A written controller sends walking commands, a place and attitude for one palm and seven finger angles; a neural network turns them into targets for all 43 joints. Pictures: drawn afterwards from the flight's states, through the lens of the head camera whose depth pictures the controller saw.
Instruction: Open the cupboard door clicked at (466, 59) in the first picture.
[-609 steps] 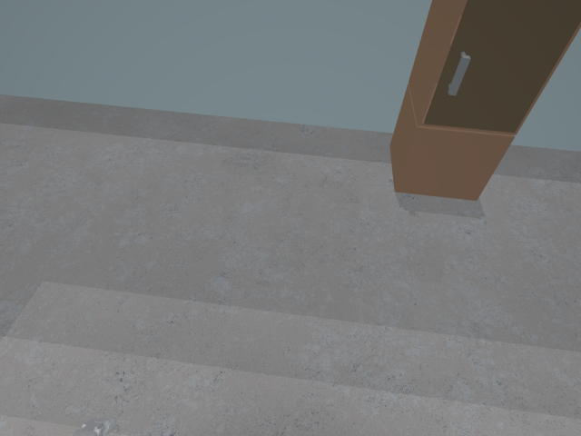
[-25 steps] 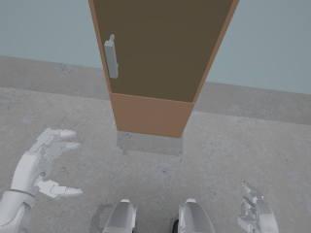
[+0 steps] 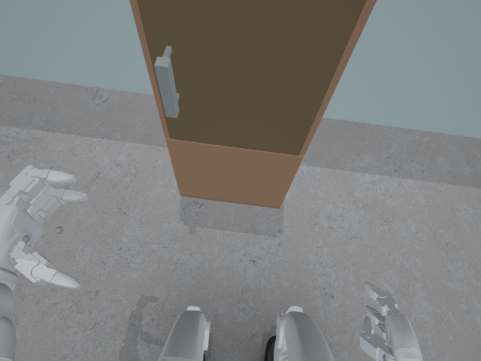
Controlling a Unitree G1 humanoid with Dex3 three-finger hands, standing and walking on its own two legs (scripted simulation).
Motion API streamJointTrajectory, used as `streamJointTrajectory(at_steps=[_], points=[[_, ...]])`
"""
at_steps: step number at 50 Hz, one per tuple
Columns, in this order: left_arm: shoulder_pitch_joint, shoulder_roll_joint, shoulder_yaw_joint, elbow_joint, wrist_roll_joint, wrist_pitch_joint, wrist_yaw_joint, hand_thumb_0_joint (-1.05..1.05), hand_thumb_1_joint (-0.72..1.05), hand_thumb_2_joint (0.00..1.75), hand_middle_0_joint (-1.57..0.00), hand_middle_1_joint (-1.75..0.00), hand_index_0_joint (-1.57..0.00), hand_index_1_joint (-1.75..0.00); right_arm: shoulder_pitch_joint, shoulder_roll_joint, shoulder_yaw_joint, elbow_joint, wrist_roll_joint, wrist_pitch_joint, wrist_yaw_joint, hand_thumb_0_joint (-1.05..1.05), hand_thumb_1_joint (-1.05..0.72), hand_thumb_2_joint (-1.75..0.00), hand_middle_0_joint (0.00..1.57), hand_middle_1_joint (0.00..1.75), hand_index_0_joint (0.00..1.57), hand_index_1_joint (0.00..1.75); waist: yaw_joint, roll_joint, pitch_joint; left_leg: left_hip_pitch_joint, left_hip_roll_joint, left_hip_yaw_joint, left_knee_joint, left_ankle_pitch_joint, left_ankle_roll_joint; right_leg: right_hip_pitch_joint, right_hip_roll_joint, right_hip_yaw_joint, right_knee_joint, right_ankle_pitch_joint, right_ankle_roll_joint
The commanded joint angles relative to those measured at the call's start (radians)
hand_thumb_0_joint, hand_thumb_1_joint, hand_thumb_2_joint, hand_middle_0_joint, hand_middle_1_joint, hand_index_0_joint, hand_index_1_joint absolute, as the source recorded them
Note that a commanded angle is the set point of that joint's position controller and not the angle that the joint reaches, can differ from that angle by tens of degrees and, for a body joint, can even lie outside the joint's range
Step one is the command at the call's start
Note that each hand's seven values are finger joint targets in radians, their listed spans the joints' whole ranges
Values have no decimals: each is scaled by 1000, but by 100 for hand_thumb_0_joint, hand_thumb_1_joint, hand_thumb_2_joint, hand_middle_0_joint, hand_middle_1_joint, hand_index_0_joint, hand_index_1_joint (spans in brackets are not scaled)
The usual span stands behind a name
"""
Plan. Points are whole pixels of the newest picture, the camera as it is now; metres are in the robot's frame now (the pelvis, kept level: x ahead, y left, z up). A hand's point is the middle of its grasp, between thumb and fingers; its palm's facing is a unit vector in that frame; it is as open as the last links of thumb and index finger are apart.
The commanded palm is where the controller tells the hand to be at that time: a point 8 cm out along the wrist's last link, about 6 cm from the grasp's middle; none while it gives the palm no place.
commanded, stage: raise the hand with hooked fingers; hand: left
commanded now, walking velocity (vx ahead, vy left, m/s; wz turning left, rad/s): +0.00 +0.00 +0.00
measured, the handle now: (170, 83) +0.63 +0.20 +0.01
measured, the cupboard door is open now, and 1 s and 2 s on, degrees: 0 0 0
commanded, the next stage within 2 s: move the hooked fingers beside the handle in 0.46 s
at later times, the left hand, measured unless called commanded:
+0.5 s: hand (68, 239) +0.27 +0.27 +0.04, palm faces -0.07 -1.00 -0.06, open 14.0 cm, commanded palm +0.25 +0.32 +0.05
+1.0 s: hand (86, 185) +0.36 +0.27 +0.03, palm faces -0.05 -1.00 -0.03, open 13.9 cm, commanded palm +0.34 +0.31 +0.04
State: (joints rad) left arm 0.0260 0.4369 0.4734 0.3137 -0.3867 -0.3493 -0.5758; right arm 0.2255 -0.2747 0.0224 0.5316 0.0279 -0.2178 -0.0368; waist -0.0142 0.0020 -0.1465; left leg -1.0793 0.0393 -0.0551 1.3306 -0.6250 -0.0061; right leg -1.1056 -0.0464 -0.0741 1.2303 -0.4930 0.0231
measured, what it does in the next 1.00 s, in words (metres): stands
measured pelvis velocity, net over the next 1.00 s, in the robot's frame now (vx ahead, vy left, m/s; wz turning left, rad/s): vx -0.01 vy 0.00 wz -0.02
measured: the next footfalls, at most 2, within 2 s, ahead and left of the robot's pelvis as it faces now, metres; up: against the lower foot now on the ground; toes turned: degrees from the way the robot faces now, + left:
none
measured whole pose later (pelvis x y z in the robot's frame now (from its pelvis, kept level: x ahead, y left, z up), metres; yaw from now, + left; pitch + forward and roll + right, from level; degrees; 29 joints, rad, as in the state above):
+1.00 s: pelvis -0.01 +0.00 -0.01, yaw -1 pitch +24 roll -3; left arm -0.29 0.50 0.49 0.59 -0.31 -0.32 -0.56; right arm 0.25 -0.28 0.04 0.54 0.03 -0.16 -0.04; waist -0.07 0.00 -0.15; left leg -1.15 0.04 -0.03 1.34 -0.61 0.00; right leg -1.18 -0.04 -0.05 1.24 -0.47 0.03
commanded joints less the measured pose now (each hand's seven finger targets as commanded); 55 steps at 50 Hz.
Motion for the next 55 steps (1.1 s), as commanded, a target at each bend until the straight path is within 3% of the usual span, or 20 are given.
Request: streamJointTrajectory(at_steps=[1,3,6,11,12,16,22,28,29,31,32,33,37,39,44,46,50,51,52,55], points=[[-67,193,52,-136,-26,-20,-43,0,-50,30,-30,-120,-30,-120,22,-179,-79,-143,8,-47,-14,0,-90,-90,20,30,20,30,7,103,-351,188,-41,19,-210,442,15,278,60,9,-115,236,-52],[-65,230,78,-178,-26,-19,-45,0,-50,30,-30,-120,-30,-120,28,-181,-84,-150,8,-44,-10,0,-90,-90,20,30,20,30,15,105,-392,213,-40,23,-214,459,16,300,58,14,-123,254,-47],[-59,267,120,-225,-33,-46,-16,0,-50,30,-30,-120,-30,-120,30,-177,-84,-155,1,-46,-7,0,-90,-90,20,30,20,30,24,97,-393,206,-38,17,-208,482,14,306,63,11,-107,263,-52],[-86,230,117,-197,-43,-88,20,0,-50,30,-30,-120,-30,-120,23,-168,-80,-145,2,-39,-9,0,-90,-90,20,30,20,30,8,92,-333,162,-42,24,-206,390,14,272,64,16,-116,184,-50],[-82,239,121,-184,-34,-85,19,0,-50,30,-30,-120,-30,-120,23,-169,-79,-144,2,-35,-8,0,-90,-90,20,30,20,30,15,115,-344,169,-42,24,-214,388,10,274,60,17,-114,180,-51],[-77,200,60,-153,-22,-58,-13,0,-50,30,-30,-120,-30,-120,30,-177,-79,-153,9,-29,-12,0,-90,-90,20,30,20,30,-5,101,-321,173,-43,26,-222,354,17,259,63,18,-133,155,-50],[-103,250,96,-202,-25,-65,-17,0,-50,30,-30,-120,-30,-120,21,-173,-74,-157,6,-27,-18,0,-90,-90,20,30,20,30,5,108,-338,193,-41,20,-230,346,17,266,63,19,-139,142,-50],[-91,214,87,-127,-28,-74,-2,0,-50,30,-30,-120,-30,-120,16,-168,-69,-156,7,-23,-20,0,-90,-90,20,30,20,30,3,89,-292,150,-46,23,-229,295,15,253,61,19,-142,95,-49],[-147,192,55,-116,-22,-69,-4,0,-50,30,-30,-120,-30,-120,16,-170,-68,-150,8,-23,-22,0,-90,-90,20,30,20,30,-17,83,-276,139,-47,27,-222,266,19,229,60,22,-148,76,-44],[-295,219,47,-82,-10,-65,-10,0,-50,30,-30,-120,-30,-120,26,-178,-64,-129,8,-23,-34,0,-90,-90,20,30,20,30,-45,86,-258,109,-43,23,-200,225,24,189,63,30,-140,40,-46],[-325,250,62,-57,3,-62,-15,0,-50,30,-30,-120,-30,-120,32,-185,-65,-121,9,-22,-38,0,-90,-90,20,30,20,30,-41,90,-272,112,-41,20,-203,212,22,186,60,35,-140,31,-46],[-379,236,34,-52,10,-64,-20,0,-50,30,-30,-120,-30,-120,29,-184,-62,-117,9,-26,-43,0,-90,-90,20,30,20,30,-50,103,-276,119,-43,19,-201,211,24,178,58,34,-136,36,-46],[-437,299,61,-53,27,-67,-34,0,-50,30,-30,-120,-30,-120,46,-190,-65,-107,5,-29,-50,0,-90,-90,20,30,20,30,-23,142,-384,189,-37,13,-203,308,17,202,57,29,-117,113,-55],[-464,288,49,-52,32,-63,-25,0,-50,30,-30,-120,-30,-120,46,-184,-65,-102,4,-26,-45,0,-90,-90,20,30,20,30,-21,158,-412,216,-36,9,-206,348,13,200,53,23,-111,144,-52],[-438,339,124,81,41,-26,14,0,-50,30,-30,-120,-30,-120,59,-184,-62,-102,3,6,-30,0,-90,-90,20,30,20,30,-8,88,-397,146,-33,18,-207,354,15,231,52,23,-110,161,-46],[-463,328,113,96,43,-20,22,0,-50,30,-30,-120,-30,-120,59,-182,-59,-113,3,15,-25,0,-90,-90,20,30,20,30,-7,116,-396,137,-35,21,-206,366,15,228,54,22,-99,171,-50],[-530,333,99,114,68,-39,28,0,-50,30,-30,-120,-30,-120,91,-190,-65,-97,0,35,-15,0,-90,-90,20,30,20,30,-28,97,-429,158,-26,20,-200,412,15,226,54,24,-97,221,-46],[-559,304,68,112,65,-49,22,0,-50,30,-30,-120,-30,-120,95,-186,-64,-97,1,35,-15,0,-90,-90,20,30,20,30,-39,116,-432,172,-25,19,-193,439,15,211,58,22,-90,236,-49],[-594,317,72,112,71,-57,19,0,-50,30,-30,-120,-30,-120,105,-189,-67,-84,-2,39,-14,0,-90,-90,20,30,20,30,-43,125,-447,186,-23,20,-190,448,13,208,57,24,-93,245,-46],[-675,311,54,184,82,-74,12,0,-50,30,-30,-120,-30,-120,120,-196,-69,-58,-3,49,-15,0,-90,-90,20,30,20,30,-68,101,-418,168,-23,15,-184,400,17,171,59,22,-99,205,-46]])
